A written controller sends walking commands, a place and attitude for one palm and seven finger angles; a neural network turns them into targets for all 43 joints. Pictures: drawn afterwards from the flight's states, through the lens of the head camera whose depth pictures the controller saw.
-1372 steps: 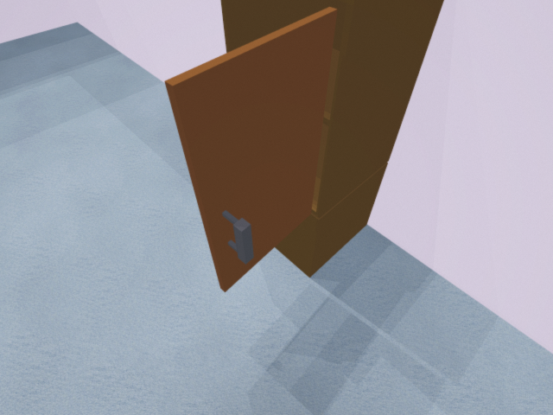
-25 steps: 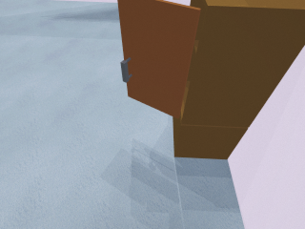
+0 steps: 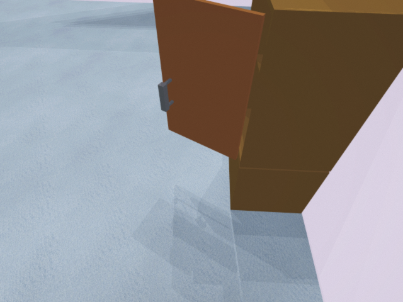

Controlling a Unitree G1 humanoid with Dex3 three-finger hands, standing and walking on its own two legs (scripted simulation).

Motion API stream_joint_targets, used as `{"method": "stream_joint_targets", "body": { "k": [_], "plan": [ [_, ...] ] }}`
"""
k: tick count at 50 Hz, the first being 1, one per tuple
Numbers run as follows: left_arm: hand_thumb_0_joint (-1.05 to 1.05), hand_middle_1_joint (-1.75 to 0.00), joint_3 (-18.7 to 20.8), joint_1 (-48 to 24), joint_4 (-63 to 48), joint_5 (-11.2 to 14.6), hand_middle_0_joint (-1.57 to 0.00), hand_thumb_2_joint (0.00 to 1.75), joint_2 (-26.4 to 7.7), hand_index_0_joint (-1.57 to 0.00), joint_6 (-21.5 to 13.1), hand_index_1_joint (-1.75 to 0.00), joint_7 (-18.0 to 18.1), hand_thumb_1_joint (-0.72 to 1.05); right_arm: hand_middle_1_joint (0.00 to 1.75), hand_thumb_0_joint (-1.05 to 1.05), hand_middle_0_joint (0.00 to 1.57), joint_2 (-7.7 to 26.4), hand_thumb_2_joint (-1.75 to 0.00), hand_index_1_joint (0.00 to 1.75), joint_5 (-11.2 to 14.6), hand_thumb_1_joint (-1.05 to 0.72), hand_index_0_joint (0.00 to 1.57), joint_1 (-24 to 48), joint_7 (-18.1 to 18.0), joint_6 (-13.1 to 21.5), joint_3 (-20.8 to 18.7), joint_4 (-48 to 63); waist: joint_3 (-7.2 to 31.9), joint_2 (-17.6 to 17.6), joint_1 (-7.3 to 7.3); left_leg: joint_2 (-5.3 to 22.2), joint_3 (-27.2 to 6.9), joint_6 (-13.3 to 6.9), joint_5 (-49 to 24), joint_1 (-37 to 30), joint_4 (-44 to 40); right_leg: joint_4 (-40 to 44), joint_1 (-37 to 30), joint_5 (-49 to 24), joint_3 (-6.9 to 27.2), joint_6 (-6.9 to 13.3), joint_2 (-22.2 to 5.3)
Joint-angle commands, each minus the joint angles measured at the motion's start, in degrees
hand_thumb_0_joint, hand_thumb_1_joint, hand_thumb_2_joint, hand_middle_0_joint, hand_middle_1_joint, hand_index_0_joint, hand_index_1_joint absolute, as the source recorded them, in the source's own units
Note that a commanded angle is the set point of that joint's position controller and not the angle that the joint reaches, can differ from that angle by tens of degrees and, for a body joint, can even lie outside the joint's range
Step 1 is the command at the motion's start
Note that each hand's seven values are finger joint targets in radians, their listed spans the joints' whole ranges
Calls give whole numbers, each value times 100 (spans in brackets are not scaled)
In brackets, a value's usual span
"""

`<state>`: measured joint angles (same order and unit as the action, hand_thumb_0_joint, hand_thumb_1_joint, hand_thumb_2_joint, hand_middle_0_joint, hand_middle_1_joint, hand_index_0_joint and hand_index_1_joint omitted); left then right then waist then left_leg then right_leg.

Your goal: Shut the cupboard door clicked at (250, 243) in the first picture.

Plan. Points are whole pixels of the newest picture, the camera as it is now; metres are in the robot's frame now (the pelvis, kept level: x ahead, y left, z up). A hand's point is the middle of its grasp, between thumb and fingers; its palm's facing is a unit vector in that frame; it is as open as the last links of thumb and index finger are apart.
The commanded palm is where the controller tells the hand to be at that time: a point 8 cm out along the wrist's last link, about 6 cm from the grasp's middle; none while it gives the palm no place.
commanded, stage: walk to a spot facing it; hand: left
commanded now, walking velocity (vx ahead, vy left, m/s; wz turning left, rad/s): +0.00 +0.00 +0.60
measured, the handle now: (167, 94) +0.87 +0.19 -0.12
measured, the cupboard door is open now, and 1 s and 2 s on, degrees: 62 62 62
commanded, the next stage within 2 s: none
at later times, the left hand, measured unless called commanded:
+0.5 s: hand out of the picture +0.00 +0.23 -0.19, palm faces +0.22 -0.94 -0.25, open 7.3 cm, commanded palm none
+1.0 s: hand out of the picture -0.06 +0.17 -0.17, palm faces +0.55 -0.79 -0.26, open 7.4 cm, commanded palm none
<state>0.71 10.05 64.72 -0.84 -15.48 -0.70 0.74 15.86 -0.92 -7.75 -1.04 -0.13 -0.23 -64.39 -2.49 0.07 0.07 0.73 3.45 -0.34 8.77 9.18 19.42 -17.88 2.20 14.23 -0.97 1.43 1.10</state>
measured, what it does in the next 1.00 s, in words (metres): steps on the spot, turning left: right foot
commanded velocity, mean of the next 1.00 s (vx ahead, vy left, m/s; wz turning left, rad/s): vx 0.00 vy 0.00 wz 0.60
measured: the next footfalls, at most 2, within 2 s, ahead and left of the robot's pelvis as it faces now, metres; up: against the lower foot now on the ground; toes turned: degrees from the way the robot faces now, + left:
right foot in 0.72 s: +0.07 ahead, -0.13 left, +0.00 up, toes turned +22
left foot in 1.08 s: -0.07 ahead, +0.09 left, +0.00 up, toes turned +41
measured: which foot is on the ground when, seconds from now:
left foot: down 0.00-0.72, up 0.74-1.00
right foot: down 0.00-0.36, up 0.38-0.70, down 0.72-1.00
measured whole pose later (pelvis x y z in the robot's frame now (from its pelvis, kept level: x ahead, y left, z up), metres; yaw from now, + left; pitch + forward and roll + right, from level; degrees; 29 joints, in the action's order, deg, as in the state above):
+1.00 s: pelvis -0.01 -0.04 -0.01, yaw +34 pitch -1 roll +2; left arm 3.2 11.9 50.0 -2.0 -11.9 0.6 1.2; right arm 14.8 -1.1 -8.5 1.5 -4.6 -4.4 -51.8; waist -7.4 1.9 -0.8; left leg 0.7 2.6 2.7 25.9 22.2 47.3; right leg -33.1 12.7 19.4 -10.3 0.1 -7.3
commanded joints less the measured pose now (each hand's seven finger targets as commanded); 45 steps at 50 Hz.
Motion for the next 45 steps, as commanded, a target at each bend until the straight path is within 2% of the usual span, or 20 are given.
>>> {"method": "stream_joint_targets", "body": {
  "k": [1,5,9,13,15,16,17,18,19,20,22,24,29,34,35,36,37,38,40,45],
  "plan": [
    [0,-30,183,32,-247,19,-20,90,-989,-20,-89,-30,80,90,30,0,20,928,-90,30,9,-90,20,29,-54,85,-190,259,186,-53,-43,649,-670,-82,-977,-444,-143,308,437,-1353,509,98,-797],
    [0,-30,174,331,-304,34,-20,90,-612,-20,58,-30,145,90,30,0,20,433,-90,30,2,-90,20,-235,-35,-44,-118,306,227,-15,-11,556,-677,-11,-1293,-49,290,-230,361,-1551,271,25,-903],
    [0,-30,356,487,-553,5,-20,90,-805,-20,115,-30,174,90,30,0,20,395,-90,30,-1,-90,20,-247,-14,-120,-223,562,270,360,70,276,-529,52,-1133,698,1174,-534,84,-2131,347,359,-1363],
    [0,-30,477,391,-889,-85,-20,90,-836,-20,137,-30,212,90,30,0,20,269,-90,30,-5,-90,20,-155,27,-231,-345,922,-108,966,98,172,-286,139,2000,1582,2969,-518,170,-3224,549,1089,-2316],
    [0,-30,524,129,-1056,-88,-20,90,-886,-20,119,-30,195,90,30,0,20,171,-90,30,19,-90,20,-315,84,-237,-355,978,-258,771,-104,346,-280,169,1712,1308,2163,-1002,378,-3369,126,849,-2197],
    [0,-30,528,104,-1119,-53,-20,90,-876,-20,120,-30,180,90,30,0,20,165,-90,30,-6,-90,20,-589,107,-221,-355,938,-103,480,-233,269,-182,146,782,737,1477,-1510,606,-3113,-198,552,-1975],
    [0,-30,510,244,-1185,-13,-20,90,-755,-20,154,-30,155,90,30,0,20,332,-90,30,-60,-90,20,-922,120,-183,-383,900,147,-378,-319,518,-702,-100,-1018,67,784,-2411,1201,-2070,-589,101,-1466],
    [0,-30,450,405,-1335,31,-20,90,-405,-20,181,-30,128,90,30,0,20,806,-90,30,-109,-90,20,-1154,96,-147,-490,927,302,-1934,-314,1680,-2494,-794,-3031,-396,362,-3629,2147,964,-829,-374,-612],
    [0,-30,411,165,-1499,-13,-20,90,-426,-20,224,-30,165,90,30,0,20,923,-90,30,-115,-90,20,-1413,45,-187,-529,872,452,-1512,-469,2002,-3064,-1159,-2065,-55,-182,-4373,2145,2423,-179,-277,-383],
    [0,-30,454,-90,-1536,-19,-20,90,-390,-20,285,-30,167,90,30,0,20,962,-90,30,-121,-90,20,-1316,6,-183,-552,932,331,-1125,-432,1928,-3183,-1087,-680,245,-394,-4719,2435,2078,179,-256,-493],
    [0,-30,490,-130,-1562,-48,-20,90,-364,-20,265,-30,98,90,30,0,20,776,-90,30,-125,-90,20,-821,-28,-149,-505,1128,115,-827,-228,1557,-2797,-941,440,621,-474,-4716,2633,1322,317,-305,-573],
    [0,-30,470,-32,-1560,-39,-20,90,-274,-20,224,-30,52,90,30,0,20,737,-90,30,-120,-90,20,-711,-42,-103,-501,1190,386,-536,-149,1362,-2533,-926,-43,335,-314,-4254,2620,1131,259,-362,-499],
    [0,-30,439,11,-1704,-28,-20,90,-168,-20,222,-30,54,90,30,0,20,806,-90,30,-121,-90,20,-741,-12,-152,-583,1242,618,-743,-201,1108,-2532,-889,-163,322,-199,-3194,2199,1181,83,-391,-212],
    [0,-30,525,819,-1597,-7,-20,90,-356,-20,206,-30,91,90,30,0,20,718,-90,30,-76,-90,20,-225,47,-269,-662,1537,579,-859,193,514,-2475,-493,884,1599,44,-1131,440,464,-89,-306,-10],
    [0,-30,598,999,-1606,-67,-20,90,-665,-20,169,-30,124,90,30,0,20,455,-90,30,-30,-90,20,-185,80,-301,-654,1628,475,-77,303,-14,-2051,-161,1587,2382,854,-71,-97,1023,686,-65,-736],
    [0,-30,702,834,-1732,-167,-20,90,-1199,-20,138,-30,158,90,30,0,20,109,-90,30,-3,-90,20,-256,110,-289,-622,1723,293,1508,288,-784,-847,302,2115,2985,2681,864,208,2001,2607,650,-2428],
    [0,-30,598,176,-1907,-109,-20,90,-1192,-20,189,-30,165,90,30,0,20,303,-90,30,-93,-90,20,-241,159,-291,-660,1723,31,1149,71,-466,-858,223,2273,2595,4123,852,1323,1620,2349,871,-2838],
    [0,-30,617,-53,-1991,-92,-20,90,-931,-20,141,-30,202,90,30,0,20,256,-90,30,-88,-90,20,-411,157,-344,-679,1693,104,1112,-123,-348,-913,189,2143,2517,4809,662,1543,1277,2231,883,-2605],
    [0,-30,497,-411,-2030,-86,-20,90,-552,-20,74,-30,171,90,30,0,20,199,-90,30,-80,-90,20,-468,242,-342,-626,1560,-152,1011,-320,-32,-657,300,1551,2473,5072,43,1379,-466,834,713,-1939],
    [0,-30,573,524,-1753,-94,-20,90,-822,-20,26,-30,165,90,30,0,20,3,-90,30,-3,-90,20,111,280,-307,-454,1733,288,967,135,-65,-11,392,1755,1972,3250,-729,95,-3353,18,631,-1947]
  ]
}}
